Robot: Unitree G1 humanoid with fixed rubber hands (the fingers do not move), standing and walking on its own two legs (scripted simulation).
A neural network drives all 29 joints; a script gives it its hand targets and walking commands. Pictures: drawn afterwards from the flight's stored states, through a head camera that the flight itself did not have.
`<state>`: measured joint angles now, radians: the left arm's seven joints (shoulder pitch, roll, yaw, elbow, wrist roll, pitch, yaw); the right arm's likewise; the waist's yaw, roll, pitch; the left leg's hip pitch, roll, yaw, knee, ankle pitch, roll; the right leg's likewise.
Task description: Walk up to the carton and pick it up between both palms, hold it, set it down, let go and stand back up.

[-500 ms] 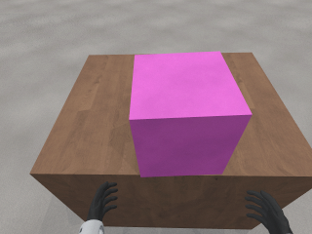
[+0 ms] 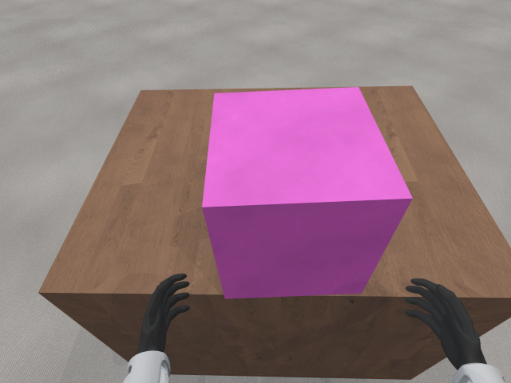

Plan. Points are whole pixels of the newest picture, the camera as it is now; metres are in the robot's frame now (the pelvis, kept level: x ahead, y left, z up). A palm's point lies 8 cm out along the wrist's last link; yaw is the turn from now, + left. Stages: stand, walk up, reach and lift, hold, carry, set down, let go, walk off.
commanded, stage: reach and lift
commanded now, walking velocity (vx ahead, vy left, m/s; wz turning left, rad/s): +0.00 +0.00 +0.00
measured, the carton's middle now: (289, 195) +0.42 -0.03 +0.05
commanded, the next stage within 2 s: none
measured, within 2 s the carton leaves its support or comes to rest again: neither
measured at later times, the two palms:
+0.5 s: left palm (148, 271) +0.25 +0.18 +0.07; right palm (464, 285) +0.24 -0.25 +0.07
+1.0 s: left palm (143, 210) +0.31 +0.18 +0.14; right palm (466, 208) +0.32 -0.26 +0.14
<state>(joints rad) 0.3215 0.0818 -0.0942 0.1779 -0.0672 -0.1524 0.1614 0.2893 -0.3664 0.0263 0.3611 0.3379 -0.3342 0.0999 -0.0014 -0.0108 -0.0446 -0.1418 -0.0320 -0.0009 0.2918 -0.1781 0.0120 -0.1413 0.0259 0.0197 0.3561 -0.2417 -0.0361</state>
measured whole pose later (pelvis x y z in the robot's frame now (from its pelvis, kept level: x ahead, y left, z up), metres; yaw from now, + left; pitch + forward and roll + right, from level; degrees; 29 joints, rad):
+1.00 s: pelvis -0.03 +0.00 +0.00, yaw -3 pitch -1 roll +1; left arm -0.37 0.20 0.16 -0.10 -0.22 0.83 0.18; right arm -0.45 -0.50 0.00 0.29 0.46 0.48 0.03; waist -0.01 -0.03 0.04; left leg -0.08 0.00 0.03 0.21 -0.11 0.00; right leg -0.08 0.05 0.06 0.27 -0.15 -0.04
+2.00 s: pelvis -0.03 +0.00 +0.01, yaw +1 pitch +7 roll +0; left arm -0.89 0.29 0.17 0.46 -0.23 0.76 0.14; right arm -1.03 -0.52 0.03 0.85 0.39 0.48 0.04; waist -0.02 0.02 -0.05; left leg -0.25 -0.01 -0.05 0.18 -0.06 0.00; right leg -0.21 0.05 0.01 0.17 -0.09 -0.04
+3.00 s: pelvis -0.03 -0.01 +0.00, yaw -2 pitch +15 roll +0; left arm -0.80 0.08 0.16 0.88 -0.10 0.12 0.20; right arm -0.89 -0.33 0.09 1.09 0.30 0.00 0.00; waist 0.03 0.03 -0.16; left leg -0.41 0.00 -0.02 0.20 -0.06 -0.01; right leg -0.40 0.06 0.05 0.23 -0.08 -0.04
